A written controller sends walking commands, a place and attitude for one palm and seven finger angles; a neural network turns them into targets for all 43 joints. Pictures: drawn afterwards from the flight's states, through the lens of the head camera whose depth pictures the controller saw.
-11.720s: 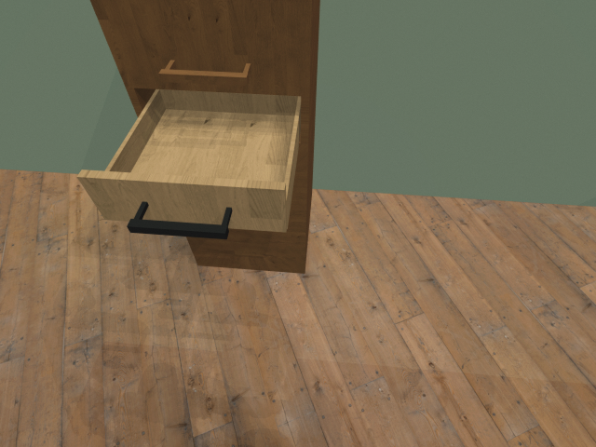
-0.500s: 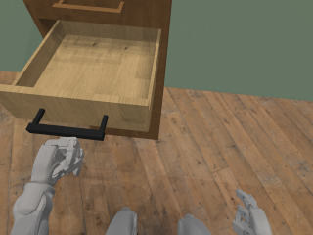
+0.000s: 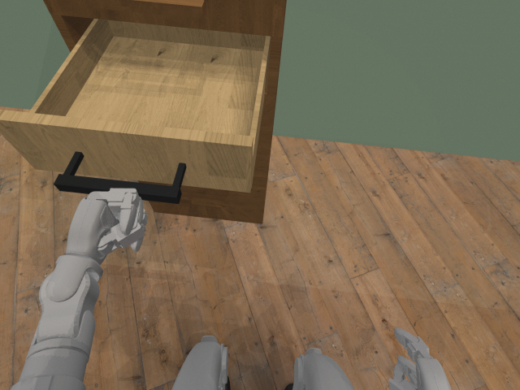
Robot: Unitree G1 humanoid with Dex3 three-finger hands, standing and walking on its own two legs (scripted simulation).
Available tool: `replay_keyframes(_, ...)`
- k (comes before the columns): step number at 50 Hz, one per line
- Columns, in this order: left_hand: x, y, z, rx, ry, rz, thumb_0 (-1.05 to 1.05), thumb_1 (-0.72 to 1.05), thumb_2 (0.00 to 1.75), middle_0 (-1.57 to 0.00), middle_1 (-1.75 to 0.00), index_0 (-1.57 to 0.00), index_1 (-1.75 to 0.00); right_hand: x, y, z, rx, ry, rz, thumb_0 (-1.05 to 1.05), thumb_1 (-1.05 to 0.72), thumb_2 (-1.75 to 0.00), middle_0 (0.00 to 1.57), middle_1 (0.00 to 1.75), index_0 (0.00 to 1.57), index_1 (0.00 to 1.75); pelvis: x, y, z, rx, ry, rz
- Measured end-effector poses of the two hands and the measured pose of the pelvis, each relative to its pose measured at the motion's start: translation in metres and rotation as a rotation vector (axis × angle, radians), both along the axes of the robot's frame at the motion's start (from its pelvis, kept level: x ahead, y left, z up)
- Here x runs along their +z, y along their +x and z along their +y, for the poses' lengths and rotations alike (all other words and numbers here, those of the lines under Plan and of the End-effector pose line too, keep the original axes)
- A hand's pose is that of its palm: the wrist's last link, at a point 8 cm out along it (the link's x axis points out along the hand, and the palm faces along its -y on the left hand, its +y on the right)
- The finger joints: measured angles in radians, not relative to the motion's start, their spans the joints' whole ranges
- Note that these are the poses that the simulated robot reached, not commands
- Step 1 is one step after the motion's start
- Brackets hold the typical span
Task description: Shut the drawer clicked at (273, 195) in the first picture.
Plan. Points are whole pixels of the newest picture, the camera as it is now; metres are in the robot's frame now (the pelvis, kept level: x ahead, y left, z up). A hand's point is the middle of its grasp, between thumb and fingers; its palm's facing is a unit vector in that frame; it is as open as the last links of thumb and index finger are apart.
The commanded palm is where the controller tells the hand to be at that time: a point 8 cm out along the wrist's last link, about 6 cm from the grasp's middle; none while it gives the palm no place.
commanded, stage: push the drawer shut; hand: left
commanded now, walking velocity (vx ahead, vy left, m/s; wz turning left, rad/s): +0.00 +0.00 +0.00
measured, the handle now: (124, 177) +0.42 +0.23 +0.05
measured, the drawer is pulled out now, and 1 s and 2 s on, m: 0.27 0.15 0.02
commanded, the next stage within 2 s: none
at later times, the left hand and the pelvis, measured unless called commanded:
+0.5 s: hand (150, 190) +0.40 +0.19 +0.04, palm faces -0.09 -0.99 -0.05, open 3.2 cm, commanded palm +0.40 +0.23 +0.05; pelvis +0.00 +0.01 +0.00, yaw -1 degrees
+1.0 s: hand (158, 160) +0.46 +0.19 +0.04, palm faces -0.08 -1.00 -0.04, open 3.2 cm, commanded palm +0.46 +0.23 +0.05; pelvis +0.00 +0.01 +0.00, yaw -2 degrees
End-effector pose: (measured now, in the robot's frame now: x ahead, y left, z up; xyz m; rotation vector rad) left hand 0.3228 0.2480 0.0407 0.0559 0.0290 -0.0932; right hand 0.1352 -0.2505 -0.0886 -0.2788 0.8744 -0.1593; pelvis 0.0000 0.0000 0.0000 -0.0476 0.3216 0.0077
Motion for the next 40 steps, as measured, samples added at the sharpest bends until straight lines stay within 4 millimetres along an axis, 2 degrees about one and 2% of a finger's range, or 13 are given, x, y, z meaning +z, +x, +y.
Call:
replay_keyframes(10,0.002,0.030,-0.003,0.001,-0.003,0.006,0.01,0.82,0.93,-1.40,-1.60,-1.40,-1.60,0.000,-0.022,0.002,-0.028,0.000,0.052,0.01,-0.91,-0.89,0.20,0.30,0.21,0.30,0.002,-0.004,0.004,-0.006,0.000,0.002)
replay_keyframes(20,0.003,0.051,-0.005,0.005,-0.004,0.001,0.02,0.82,0.93,-1.40,-1.60,-1.40,-1.60,-0.003,-0.046,0.001,-0.062,0.003,0.134,0.01,-0.91,-0.89,0.20,0.30,0.21,0.30,0.004,-0.002,0.007,-0.015,0.002,0.008)
replay_keyframes(40,0.003,0.098,-0.005,0.002,-0.009,-0.002,0.02,0.79,0.91,-1.40,-1.60,-1.40,-1.60,-0.011,-0.069,-0.004,-0.106,-0.007,0.243,0.01,-0.91,-0.89,0.20,0.30,0.21,0.30,0.000,0.000,0.006,-0.025,-0.002,0.042)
